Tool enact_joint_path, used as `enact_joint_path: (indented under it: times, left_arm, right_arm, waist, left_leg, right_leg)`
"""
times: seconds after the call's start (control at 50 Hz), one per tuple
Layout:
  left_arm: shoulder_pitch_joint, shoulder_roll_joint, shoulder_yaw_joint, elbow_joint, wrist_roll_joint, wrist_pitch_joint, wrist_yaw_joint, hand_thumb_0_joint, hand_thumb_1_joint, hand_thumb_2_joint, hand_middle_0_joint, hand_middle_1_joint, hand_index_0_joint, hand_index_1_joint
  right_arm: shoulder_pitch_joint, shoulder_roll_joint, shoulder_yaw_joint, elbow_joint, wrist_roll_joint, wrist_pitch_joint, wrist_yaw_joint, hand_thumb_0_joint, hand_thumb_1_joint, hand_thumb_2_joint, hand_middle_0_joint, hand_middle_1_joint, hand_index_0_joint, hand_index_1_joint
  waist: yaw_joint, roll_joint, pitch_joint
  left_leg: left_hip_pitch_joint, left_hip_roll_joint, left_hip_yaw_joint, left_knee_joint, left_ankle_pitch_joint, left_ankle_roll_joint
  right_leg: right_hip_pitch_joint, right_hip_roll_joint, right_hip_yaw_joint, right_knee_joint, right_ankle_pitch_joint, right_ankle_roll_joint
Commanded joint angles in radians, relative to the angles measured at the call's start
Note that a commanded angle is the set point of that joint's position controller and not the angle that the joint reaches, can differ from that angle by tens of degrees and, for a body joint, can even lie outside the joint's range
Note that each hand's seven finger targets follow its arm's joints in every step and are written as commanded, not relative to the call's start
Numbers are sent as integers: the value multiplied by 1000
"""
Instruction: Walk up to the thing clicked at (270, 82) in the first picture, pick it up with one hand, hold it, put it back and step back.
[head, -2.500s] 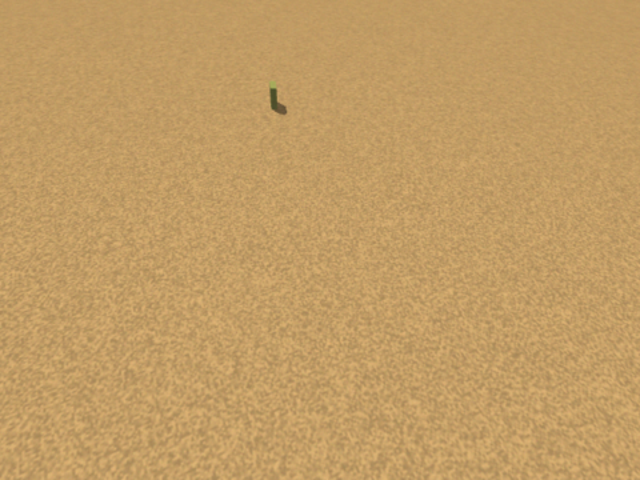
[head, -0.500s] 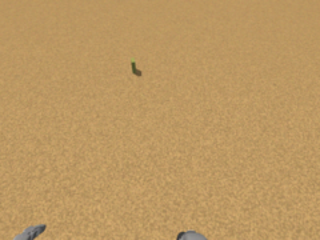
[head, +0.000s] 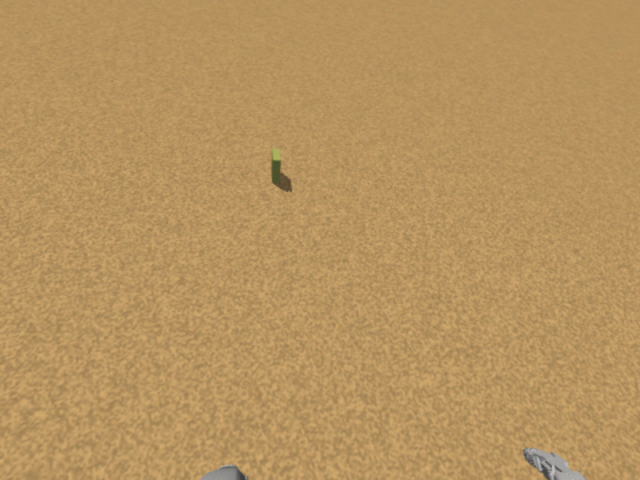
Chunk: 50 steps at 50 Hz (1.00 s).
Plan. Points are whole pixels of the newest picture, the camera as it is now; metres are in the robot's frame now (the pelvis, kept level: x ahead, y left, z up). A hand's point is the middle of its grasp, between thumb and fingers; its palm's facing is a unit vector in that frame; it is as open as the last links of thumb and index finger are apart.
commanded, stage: walk up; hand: left
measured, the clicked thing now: (275, 165) +1.48 +0.13 -0.68
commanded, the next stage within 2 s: none
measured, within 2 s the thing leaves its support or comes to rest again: neither
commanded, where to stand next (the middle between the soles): +1.13 -0.07 m, yaw +1 degrees
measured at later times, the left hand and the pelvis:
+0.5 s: hand (186, 287) +0.43 +0.21 -0.11, palm faces -0.10 -0.92 -0.37, open 7.4 cm; pelvis +0.28 -0.04 +0.01, yaw -1 degrees
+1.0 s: hand (177, 261) +0.51 +0.26 -0.15, palm faces +0.03 -0.94 -0.34, open 7.4 cm; pelvis +0.50 -0.02 +0.01, yaw +2 degrees
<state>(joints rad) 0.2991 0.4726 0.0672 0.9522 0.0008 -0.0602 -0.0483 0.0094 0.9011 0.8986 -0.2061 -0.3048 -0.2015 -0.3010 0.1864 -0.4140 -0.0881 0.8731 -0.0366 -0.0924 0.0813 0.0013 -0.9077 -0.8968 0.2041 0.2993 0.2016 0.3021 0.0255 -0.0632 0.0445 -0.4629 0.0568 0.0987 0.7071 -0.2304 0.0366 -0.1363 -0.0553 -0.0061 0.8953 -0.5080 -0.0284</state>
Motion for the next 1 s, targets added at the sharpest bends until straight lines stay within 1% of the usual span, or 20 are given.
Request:
enact_joint_path:
  times: [0.0,0.04,0.08,0.18,0.34,0.38,0.4,0.42,0.44,0.46,0.5,0.54,0.6,0.72,0.8,0.88,0.9,0.94,0.96,0.98]
  left_arm:
    - [-52,212,16,-110,-8,-41,26,0,900,900,-200,-300,-200,-300]
    - [-30,178,22,-87,-26,-33,10,0,900,900,-200,-300,-200,-300]
    - [11,159,23,-80,-25,-17,-3,0,900,900,-200,-300,-200,-300]
    - [-110,149,23,-133,1,1,-35,0,900,900,-200,-300,-200,-300]
    - [-257,98,21,-159,6,-6,-46,0,900,900,-200,-300,-200,-300]
    - [-153,117,35,-121,6,-11,-33,0,900,900,-200,-300,-200,-300]
    - [-53,158,54,-84,10,-18,-21,0,900,900,-200,-300,-200,-300]
    - [74,215,80,-61,17,-26,-10,0,900,900,-200,-300,-200,-300]
    - [131,292,103,-70,21,-33,1,0,900,900,-200,-300,-200,-300]
    - [120,302,104,-66,-1,-29,6,0,900,900,-200,-300,-200,-300]
    - [42,237,84,-100,-20,-30,20,0,900,900,-200,-300,-200,-300]
    - [-11,179,61,-108,-21,-37,30,0,900,900,-200,-300,-200,-300]
    - [-37,154,51,-119,-14,-53,27,0,900,900,-200,-300,-200,-300]
    - [-48,176,62,-163,12,-63,19,0,900,900,-200,-300,-200,-300]
    - [-15,185,62,-155,15,-57,18,0,900,900,-200,-300,-200,-300]
    - [-42,191,56,-172,12,-45,22,0,900,900,-200,-300,-200,-300]
    - [13,145,36,-169,8,-39,25,0,900,900,-200,-300,-200,-300]
    - [131,101,25,-160,-15,-22,30,0,900,900,-200,-300,-200,-300]
    - [78,183,35,-143,0,-17,40,0,900,900,-200,-300,-200,-300]
    - [23,198,30,-144,8,-22,36,0,900,900,-200,-300,-200,-300]
  right_arm:
    - [162,-332,-89,-36,42,-18,-46,0,-900,-900,200,300,200,300]
    - [126,-258,-48,-40,47,-29,-55,0,-900,-900,200,300,200,300]
    - [112,-241,-42,-41,51,-37,-54,0,-900,-900,200,300,200,300]
    - [104,-251,-44,-62,42,-50,-49,0,-900,-900,200,300,200,300]
    - [154,-275,-52,-45,33,-17,-52,0,-900,-900,200,300,200,300]
    - [142,-269,-53,-62,30,-11,-61,0,-900,-900,200,300,200,300]
    - [168,-229,-39,-66,23,-10,-61,0,-900,-900,200,300,200,300]
    - [221,-185,-19,-69,23,-10,-57,0,-900,-900,200,300,200,300]
    - [283,-123,7,-80,42,-10,-53,0,-900,-900,200,300,200,300]
    - [244,-232,-16,-54,46,-4,-65,0,-900,-900,200,300,200,300]
    - [159,-234,-15,-31,52,-6,-72,0,-900,-900,200,300,200,300]
    - [172,-189,-2,-21,65,1,-63,0,-900,-900,200,300,200,300]
    - [199,-164,-6,-9,44,24,-46,0,-900,-900,200,300,200,300]
    - [24,-159,-19,-76,29,35,-13,0,-900,-900,200,300,200,300]
    - [-46,-153,-25,-95,24,20,1,0,-900,-900,200,300,200,300]
    - [121,-203,-51,-51,4,10,-13,0,-900,-900,200,300,200,300]
    - [224,-241,-65,-20,-9,2,-25,0,-900,-900,200,300,200,300]
    - [269,-340,-87,-57,-3,-4,-44,0,-900,-900,200,300,200,300]
    - [238,-329,-94,-59,28,-1,-45,0,-900,-900,200,300,200,300]
    - [208,-298,-83,-67,40,2,-51,0,-900,-900,200,300,200,300]
  waist:
    - [-108,175,-93]
    - [-51,157,-30]
    - [-22,196,-43]
    - [-31,173,35]
    - [-71,178,-4]
    - [-12,128,-68]
    - [27,29,-151]
    - [74,-87,-250]
    - [75,-258,-301]
    - [95,-200,-270]
    - [70,-46,-147]
    - [13,-58,-62]
    - [-24,-62,-6]
    - [1,-36,71]
    - [24,-30,28]
    - [-84,82,-43]
    - [-119,201,-118]
    - [-108,374,-184]
    - [-113,267,-161]
    - [-110,169,-99]
  left_leg:
    - [542,359,-631,-445,-39,193]
    - [377,231,-324,-427,248,64]
    - [343,208,-228,-445,289,85]
    - [334,196,-132,-536,199,144]
    - [444,191,-80,-422,307,122]
    - [442,193,-77,-251,409,102]
    - [370,132,-28,-45,379,77]
    - [214,62,9,196,213,54]
    - [-46,-65,-10,395,-243,13]
    - [-182,-68,-78,483,-306,6]
    - [-147,-17,-205,564,-198,0]
    - [-79,-12,-211,464,-93,6]
    - [-16,-28,-194,372,6,-4]
    - [-65,18,-148,49,107,-47]
    - [53,35,-94,-106,186,-14]
    - [337,1,-72,-164,87,31]
    - [512,-9,-98,-197,-4,70]
    - [712,344,-782,-411,-240,218]
    - [661,379,-815,-430,-260,273]
    - [528,346,-694,-441,-150,244]
  right_leg:
    - [-596,6,147,389,121,-32]
    - [-459,-25,149,257,223,-18]
    - [-403,-32,110,212,256,4]
    - [-465,-51,35,-14,366,38]
    - [-295,-9,-63,-352,449,-18]
    - [-141,5,-57,-393,408,-36]
    - [58,25,-63,-416,374,-53]
    - [276,-58,57,-430,264,-73]
    - [481,-322,489,-498,238,-141]
    - [515,-383,675,-555,307,-241]
    - [288,-330,468,-578,517,-218]
    - [126,-218,222,-565,726,-117]
    - [1,-140,63,-594,769,-75]
    - [-45,-167,24,-704,453,-110]
    - [-9,-190,9,-636,461,-119]
    - [-101,-174,1,-386,514,-121]
    - [-179,-95,-64,-135,553,-89]
    - [-538,126,-44,274,-30,-17]
    - [-556,37,49,336,-26,-34]
    - [-518,16,87,344,29,-26]
